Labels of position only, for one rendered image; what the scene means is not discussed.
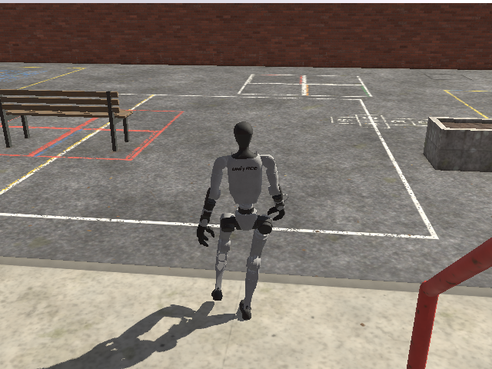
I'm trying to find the robot right upper arm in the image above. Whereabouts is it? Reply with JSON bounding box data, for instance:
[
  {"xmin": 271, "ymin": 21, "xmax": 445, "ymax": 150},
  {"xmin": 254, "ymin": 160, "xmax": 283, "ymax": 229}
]
[{"xmin": 260, "ymin": 155, "xmax": 281, "ymax": 196}]

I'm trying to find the robot left hand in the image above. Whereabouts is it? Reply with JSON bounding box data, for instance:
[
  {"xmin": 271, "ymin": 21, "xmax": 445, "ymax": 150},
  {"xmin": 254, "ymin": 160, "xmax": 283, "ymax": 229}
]
[{"xmin": 197, "ymin": 225, "xmax": 214, "ymax": 247}]

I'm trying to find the humanoid robot head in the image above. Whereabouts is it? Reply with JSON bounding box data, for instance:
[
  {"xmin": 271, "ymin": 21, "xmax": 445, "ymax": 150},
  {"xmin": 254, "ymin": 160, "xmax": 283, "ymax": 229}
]
[{"xmin": 231, "ymin": 121, "xmax": 258, "ymax": 159}]

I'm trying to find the robot left upper arm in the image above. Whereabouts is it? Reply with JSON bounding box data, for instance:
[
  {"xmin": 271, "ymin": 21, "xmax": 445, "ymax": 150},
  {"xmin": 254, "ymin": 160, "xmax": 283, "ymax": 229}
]
[{"xmin": 208, "ymin": 155, "xmax": 228, "ymax": 200}]

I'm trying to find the robot right hand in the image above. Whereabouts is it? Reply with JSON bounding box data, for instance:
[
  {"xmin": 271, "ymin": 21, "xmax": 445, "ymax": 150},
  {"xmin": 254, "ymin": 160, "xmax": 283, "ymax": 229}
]
[{"xmin": 268, "ymin": 207, "xmax": 285, "ymax": 221}]

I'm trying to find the robot left forearm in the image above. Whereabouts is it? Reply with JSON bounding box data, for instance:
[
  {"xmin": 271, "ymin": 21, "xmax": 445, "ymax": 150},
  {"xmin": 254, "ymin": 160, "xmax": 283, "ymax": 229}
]
[{"xmin": 199, "ymin": 188, "xmax": 216, "ymax": 227}]

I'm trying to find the right robot thigh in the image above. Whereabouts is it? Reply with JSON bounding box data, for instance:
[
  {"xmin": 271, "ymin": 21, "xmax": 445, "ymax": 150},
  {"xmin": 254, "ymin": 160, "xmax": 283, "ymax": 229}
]
[{"xmin": 246, "ymin": 214, "xmax": 273, "ymax": 271}]

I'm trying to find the robot right forearm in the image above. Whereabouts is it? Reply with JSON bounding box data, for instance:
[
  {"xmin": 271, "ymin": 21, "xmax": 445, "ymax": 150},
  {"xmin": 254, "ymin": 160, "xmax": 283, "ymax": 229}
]
[{"xmin": 272, "ymin": 184, "xmax": 284, "ymax": 211}]

